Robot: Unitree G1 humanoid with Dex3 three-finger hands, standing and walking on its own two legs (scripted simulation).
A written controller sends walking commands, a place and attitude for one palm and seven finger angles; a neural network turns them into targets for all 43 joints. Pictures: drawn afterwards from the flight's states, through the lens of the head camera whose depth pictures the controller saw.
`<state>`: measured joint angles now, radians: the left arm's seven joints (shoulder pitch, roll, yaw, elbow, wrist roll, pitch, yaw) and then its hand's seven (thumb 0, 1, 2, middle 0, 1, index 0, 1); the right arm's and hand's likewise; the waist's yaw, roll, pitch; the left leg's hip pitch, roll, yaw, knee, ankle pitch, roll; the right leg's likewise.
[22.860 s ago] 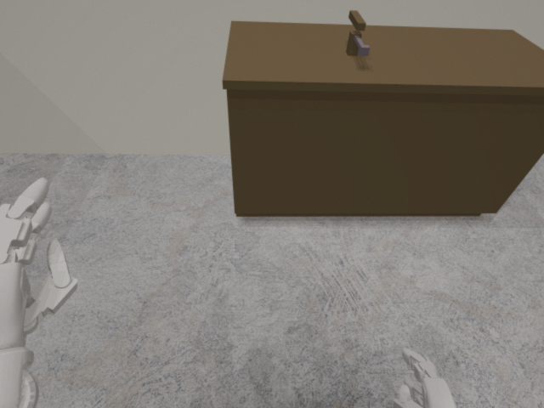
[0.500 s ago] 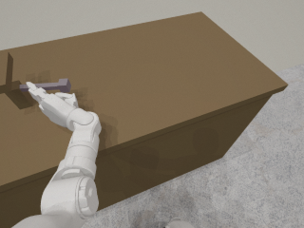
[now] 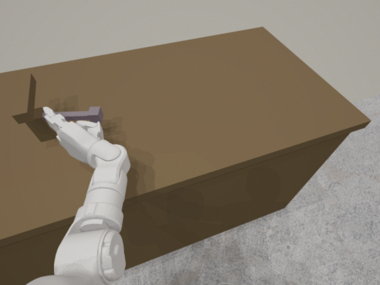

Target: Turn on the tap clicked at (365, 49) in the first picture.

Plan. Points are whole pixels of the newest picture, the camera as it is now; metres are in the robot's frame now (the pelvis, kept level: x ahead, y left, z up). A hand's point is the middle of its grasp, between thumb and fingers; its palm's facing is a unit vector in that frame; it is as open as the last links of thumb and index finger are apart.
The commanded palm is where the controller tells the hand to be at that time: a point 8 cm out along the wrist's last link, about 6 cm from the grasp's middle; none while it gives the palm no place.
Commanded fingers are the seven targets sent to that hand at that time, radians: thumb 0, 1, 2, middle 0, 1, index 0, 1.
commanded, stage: lift the hand up off the lever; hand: left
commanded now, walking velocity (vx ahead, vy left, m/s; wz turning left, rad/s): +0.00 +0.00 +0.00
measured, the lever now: (95, 115) +0.48 +0.22 +0.08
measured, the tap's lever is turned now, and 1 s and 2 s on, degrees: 73 73 73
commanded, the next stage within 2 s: draw the hand back beside the body in 1.68 s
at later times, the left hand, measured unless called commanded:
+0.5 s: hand (96, 122) +0.42 +0.20 +0.11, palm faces +0.82 -0.57 -0.09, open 7.9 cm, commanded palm +0.37 +0.22 +0.12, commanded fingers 0.00 0.90 0.90 -0.15 -0.15 -0.15 -0.15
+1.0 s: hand (95, 120) +0.41 +0.19 +0.13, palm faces +0.82 -0.57 -0.09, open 7.9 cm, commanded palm +0.35 +0.21 +0.14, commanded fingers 0.00 0.90 0.90 -0.15 -0.15 -0.15 -0.15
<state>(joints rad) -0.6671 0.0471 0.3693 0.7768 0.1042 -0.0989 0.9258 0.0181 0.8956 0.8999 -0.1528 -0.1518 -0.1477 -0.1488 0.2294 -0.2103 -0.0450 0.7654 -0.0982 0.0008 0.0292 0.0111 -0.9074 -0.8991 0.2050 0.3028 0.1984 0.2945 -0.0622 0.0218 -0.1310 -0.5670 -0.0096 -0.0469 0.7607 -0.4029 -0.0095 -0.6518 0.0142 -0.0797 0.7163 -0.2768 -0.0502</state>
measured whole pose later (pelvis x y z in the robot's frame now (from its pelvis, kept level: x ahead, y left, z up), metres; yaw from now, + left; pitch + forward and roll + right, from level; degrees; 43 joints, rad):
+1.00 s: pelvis +0.00 +0.00 +0.02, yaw +0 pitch +6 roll +0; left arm -0.59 -0.02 0.27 0.56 0.07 0.11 0.91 0.02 0.90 0.90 -0.15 -0.15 -0.15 -0.15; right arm 0.15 -0.20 -0.03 0.77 -0.07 0.03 0.00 0.01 -0.91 -0.90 0.20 0.30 0.20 0.29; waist -0.01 0.03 -0.10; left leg -0.39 -0.01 -0.05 0.62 -0.35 -0.02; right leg -0.48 0.02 -0.08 0.60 -0.24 -0.05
